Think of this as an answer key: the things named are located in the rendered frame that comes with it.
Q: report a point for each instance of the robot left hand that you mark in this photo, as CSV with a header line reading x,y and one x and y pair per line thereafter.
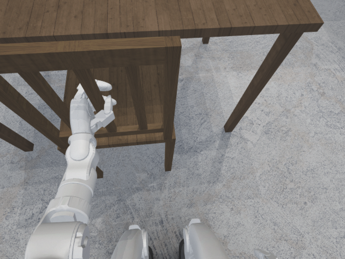
x,y
82,111

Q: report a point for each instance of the right robot shin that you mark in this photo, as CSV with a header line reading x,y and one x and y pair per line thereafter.
x,y
187,256

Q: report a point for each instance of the table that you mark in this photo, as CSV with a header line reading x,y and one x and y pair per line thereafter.
x,y
29,21

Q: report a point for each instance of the left robot forearm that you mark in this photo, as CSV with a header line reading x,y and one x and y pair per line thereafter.
x,y
73,198

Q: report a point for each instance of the robot left upper arm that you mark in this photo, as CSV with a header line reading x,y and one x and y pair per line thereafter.
x,y
60,240

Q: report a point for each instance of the right robot thigh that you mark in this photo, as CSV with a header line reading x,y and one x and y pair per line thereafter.
x,y
202,242

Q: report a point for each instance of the chair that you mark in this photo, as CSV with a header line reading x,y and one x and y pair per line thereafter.
x,y
143,73

